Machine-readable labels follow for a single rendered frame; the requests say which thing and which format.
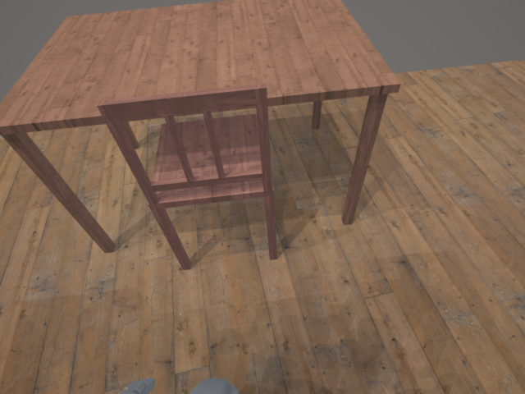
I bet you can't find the left robot hand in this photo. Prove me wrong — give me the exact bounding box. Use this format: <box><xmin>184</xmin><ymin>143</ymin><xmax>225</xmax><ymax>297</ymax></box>
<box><xmin>119</xmin><ymin>378</ymin><xmax>155</xmax><ymax>394</ymax></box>

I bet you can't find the chair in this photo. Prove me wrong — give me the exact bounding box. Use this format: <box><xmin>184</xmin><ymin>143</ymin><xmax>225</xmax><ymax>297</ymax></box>
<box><xmin>97</xmin><ymin>84</ymin><xmax>277</xmax><ymax>270</ymax></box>

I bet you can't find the table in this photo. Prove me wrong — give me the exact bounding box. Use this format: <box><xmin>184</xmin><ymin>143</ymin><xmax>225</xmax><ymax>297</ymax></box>
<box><xmin>0</xmin><ymin>0</ymin><xmax>401</xmax><ymax>253</ymax></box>

